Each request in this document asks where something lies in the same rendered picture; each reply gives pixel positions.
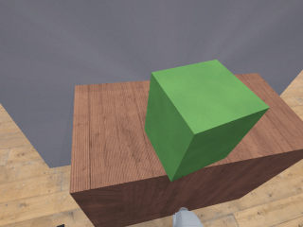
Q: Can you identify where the carton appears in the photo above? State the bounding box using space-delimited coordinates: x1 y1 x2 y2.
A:
144 60 270 182

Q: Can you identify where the right robot thigh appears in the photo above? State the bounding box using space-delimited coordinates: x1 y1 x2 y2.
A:
172 210 204 227

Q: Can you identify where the pedestal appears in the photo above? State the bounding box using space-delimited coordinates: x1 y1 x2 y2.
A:
69 73 303 227

